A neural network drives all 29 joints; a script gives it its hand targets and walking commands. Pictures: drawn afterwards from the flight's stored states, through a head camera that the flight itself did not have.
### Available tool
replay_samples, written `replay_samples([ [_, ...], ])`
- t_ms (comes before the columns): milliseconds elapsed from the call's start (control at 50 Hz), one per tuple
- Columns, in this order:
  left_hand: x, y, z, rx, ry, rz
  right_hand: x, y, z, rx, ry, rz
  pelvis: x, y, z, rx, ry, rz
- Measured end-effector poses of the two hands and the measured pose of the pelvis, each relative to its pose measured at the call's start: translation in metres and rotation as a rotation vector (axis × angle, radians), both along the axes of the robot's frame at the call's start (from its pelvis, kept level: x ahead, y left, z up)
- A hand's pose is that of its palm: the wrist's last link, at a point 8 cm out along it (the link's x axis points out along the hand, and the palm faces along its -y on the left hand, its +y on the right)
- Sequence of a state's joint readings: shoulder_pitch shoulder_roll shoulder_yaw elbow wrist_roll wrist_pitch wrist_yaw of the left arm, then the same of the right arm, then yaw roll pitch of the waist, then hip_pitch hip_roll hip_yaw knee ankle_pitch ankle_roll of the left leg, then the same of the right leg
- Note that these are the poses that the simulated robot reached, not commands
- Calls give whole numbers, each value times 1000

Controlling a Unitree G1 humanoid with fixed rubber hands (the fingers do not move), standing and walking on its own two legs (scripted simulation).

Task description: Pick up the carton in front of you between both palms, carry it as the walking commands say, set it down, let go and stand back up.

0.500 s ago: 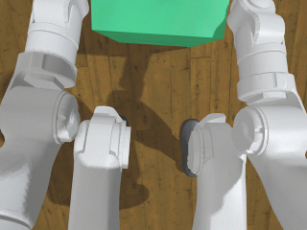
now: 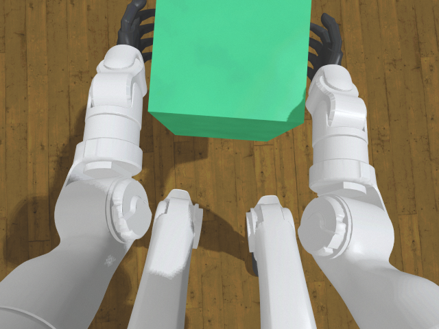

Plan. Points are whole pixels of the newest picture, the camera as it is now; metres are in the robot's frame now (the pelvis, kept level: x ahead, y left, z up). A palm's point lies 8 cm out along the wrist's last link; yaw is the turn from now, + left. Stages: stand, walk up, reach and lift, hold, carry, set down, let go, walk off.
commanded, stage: reach and lift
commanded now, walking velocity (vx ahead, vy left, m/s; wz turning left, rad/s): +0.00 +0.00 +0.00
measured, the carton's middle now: (226, 75) +0.53 +0.02 -0.14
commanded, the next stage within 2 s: none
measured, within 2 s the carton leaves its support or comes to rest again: neither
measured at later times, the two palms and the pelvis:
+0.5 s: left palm (85, 22) +0.48 +0.16 +0.09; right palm (398, 46) +0.48 -0.13 +0.09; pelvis +0.05 +0.00 +0.13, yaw +1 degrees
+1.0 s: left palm out of the picture +0.42 +0.16 +0.24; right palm out of the picture +0.43 -0.14 +0.24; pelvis +0.10 +0.00 +0.26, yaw +1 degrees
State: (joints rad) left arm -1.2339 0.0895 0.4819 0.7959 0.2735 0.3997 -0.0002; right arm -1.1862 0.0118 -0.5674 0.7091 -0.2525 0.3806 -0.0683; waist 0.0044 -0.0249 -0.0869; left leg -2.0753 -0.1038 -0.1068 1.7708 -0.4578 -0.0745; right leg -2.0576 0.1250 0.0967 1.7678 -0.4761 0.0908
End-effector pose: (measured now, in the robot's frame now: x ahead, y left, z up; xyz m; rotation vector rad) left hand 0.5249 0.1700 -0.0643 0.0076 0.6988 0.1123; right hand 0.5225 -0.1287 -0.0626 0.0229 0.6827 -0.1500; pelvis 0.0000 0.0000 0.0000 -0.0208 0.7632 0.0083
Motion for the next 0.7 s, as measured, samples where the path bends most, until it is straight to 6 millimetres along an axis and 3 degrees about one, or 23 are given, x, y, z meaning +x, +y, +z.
replay_samples([
  [180,-12,0,46,-10,-6,16,-8,0,48,3,-7,5,15,0,37,4,-9,3],
  [700,-70,-8,213,-22,3,42,-64,-9,215,11,2,7,67,-2,183,17,-261,9],
])
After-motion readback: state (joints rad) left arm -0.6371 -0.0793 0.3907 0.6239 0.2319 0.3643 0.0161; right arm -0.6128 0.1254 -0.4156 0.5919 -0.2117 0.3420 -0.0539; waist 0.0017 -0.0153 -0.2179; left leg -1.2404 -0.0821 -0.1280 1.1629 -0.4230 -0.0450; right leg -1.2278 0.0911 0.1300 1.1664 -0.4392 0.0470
